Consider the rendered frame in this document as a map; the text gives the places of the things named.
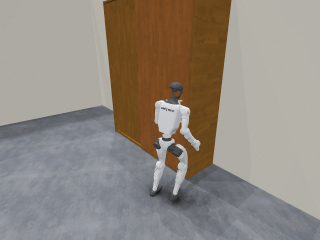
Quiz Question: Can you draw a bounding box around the wardrobe door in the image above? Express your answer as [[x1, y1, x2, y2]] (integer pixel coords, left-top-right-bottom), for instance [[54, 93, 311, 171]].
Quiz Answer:
[[134, 0, 194, 171], [106, 0, 141, 144]]

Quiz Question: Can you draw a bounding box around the robot right hand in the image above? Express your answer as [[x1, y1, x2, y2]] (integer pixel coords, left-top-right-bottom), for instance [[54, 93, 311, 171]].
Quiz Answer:
[[191, 140, 201, 151]]

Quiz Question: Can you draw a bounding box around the right robot forearm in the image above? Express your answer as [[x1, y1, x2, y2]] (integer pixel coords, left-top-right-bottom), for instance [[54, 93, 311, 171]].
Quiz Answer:
[[184, 128, 197, 145]]

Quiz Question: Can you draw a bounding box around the left robot upper arm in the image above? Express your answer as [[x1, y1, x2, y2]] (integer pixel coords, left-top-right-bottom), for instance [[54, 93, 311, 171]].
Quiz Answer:
[[154, 100, 164, 125]]

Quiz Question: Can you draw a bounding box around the humanoid robot head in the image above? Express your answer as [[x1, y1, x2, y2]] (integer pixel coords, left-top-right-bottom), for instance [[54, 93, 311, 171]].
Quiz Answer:
[[164, 82, 184, 105]]

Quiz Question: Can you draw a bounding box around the right robot upper arm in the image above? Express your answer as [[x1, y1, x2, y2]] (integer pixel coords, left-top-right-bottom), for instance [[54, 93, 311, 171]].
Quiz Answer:
[[179, 105, 190, 135]]

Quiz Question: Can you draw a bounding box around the right robot foot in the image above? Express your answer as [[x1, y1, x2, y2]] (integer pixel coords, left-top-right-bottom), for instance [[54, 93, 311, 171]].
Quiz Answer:
[[169, 188, 183, 201]]

